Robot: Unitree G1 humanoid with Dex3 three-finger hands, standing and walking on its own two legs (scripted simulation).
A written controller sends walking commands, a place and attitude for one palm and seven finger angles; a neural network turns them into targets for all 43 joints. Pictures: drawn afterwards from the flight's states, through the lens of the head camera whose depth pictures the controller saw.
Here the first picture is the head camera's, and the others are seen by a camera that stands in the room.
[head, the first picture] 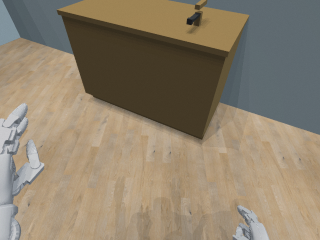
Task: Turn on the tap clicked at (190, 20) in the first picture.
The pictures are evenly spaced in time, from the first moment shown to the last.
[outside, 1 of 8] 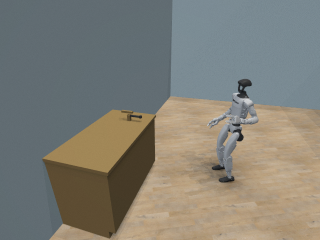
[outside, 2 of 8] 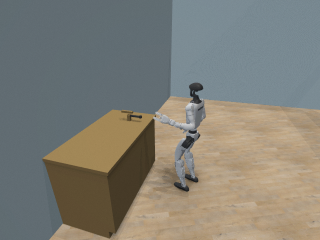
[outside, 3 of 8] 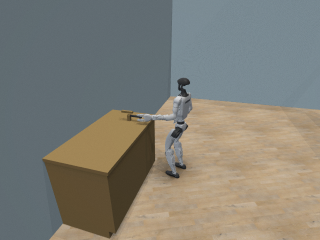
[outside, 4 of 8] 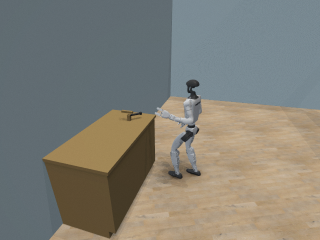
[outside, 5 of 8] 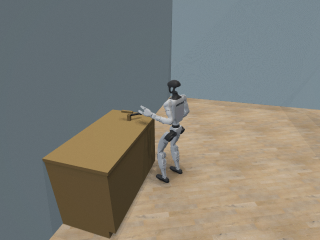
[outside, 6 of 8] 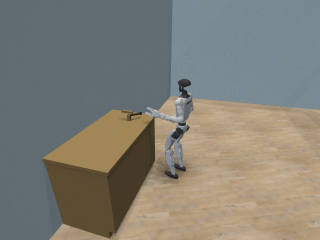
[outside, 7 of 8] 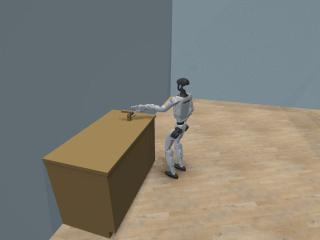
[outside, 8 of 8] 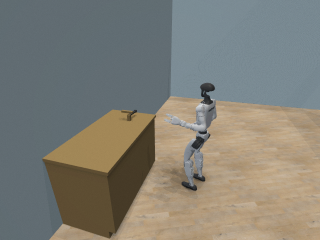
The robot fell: no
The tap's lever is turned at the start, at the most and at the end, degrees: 0 83 83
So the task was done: yes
